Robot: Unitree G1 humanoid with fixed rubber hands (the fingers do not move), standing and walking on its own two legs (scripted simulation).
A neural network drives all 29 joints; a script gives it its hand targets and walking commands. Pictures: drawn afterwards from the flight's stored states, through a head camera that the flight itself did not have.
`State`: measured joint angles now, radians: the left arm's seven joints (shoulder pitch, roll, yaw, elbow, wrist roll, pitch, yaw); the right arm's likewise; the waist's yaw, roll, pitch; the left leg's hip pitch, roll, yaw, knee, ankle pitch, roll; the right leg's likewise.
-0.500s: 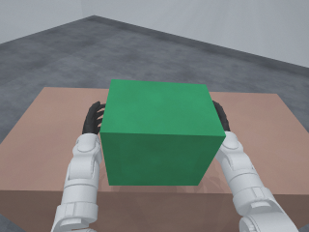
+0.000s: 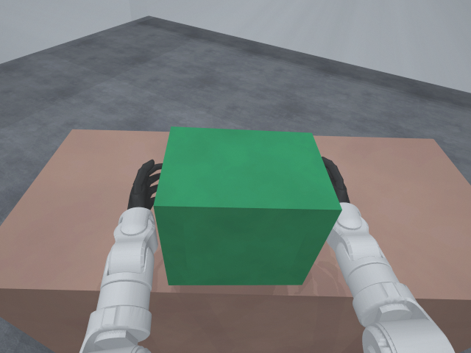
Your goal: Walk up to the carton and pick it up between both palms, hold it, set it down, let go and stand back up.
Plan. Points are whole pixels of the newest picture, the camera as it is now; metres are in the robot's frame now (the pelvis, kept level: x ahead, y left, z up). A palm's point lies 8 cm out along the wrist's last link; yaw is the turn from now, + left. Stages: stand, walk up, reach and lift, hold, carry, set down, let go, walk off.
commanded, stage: set down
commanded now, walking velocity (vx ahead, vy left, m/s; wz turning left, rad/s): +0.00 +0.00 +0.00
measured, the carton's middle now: (239, 209) +0.37 +0.02 +0.07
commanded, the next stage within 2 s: none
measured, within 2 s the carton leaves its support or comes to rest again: rests again in 1.32 s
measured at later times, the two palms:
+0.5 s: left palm (160, 212) +0.37 +0.17 +0.05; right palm (341, 203) +0.39 -0.17 +0.06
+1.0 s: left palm (162, 224) +0.38 +0.17 +0.00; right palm (329, 211) +0.41 -0.16 +0.02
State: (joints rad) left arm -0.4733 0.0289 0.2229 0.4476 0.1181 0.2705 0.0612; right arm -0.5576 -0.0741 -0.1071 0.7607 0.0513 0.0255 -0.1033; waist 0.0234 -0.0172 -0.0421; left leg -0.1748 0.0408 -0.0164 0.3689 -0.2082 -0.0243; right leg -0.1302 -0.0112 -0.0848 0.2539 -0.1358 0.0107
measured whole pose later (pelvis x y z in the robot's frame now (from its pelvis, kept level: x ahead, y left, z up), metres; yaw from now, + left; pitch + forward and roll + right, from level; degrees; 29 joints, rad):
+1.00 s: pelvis +0.01 +0.00 -0.01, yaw -1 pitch +15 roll -2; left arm -0.60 0.05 0.18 1.07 0.02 -0.26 0.13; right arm -0.68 -0.10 -0.23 1.15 -0.06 -0.30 -0.05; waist 0.04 0.01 -0.17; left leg -0.47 0.05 -0.01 0.42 -0.22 -0.03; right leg -0.43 -0.01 -0.08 0.30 -0.14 0.01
